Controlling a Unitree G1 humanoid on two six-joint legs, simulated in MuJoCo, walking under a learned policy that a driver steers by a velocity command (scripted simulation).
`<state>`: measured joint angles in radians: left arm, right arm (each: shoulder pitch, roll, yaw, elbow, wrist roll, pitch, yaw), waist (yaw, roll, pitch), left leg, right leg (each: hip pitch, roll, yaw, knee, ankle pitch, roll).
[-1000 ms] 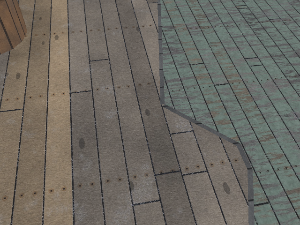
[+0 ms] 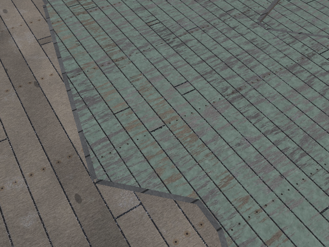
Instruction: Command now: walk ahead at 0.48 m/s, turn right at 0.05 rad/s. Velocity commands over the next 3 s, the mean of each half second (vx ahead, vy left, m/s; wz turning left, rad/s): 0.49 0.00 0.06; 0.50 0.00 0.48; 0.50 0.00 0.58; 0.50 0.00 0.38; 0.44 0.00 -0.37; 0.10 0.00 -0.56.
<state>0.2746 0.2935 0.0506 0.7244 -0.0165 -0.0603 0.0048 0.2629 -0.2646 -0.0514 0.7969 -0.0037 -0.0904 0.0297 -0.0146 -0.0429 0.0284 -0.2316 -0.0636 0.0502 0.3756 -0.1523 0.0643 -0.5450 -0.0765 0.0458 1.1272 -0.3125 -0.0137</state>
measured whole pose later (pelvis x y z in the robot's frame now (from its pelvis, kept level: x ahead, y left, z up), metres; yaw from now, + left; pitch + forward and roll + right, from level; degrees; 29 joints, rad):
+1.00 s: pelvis +0.55 +0.03 -0.01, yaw +21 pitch +1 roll +0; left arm 0.20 0.30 0.05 0.76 -0.01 -0.11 0.00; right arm 0.23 -0.29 -0.07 0.71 0.01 -0.04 0.03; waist -0.01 -0.02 0.07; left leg -0.35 -0.10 0.00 0.50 -0.16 0.10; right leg -0.44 -0.06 0.04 1.19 -0.38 0.01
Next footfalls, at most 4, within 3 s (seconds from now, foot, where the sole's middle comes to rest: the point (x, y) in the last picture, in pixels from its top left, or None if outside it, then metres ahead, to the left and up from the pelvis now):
0.32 right None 0.36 -0.16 -0.78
0.86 left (137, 214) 0.62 0.12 -0.78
1.34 right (155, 148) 0.95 0.05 -0.78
1.84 left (75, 145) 0.97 0.44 -0.78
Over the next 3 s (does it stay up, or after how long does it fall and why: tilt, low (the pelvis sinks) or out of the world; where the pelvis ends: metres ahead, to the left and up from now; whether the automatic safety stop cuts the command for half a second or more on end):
stays up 1.28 0.60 0.00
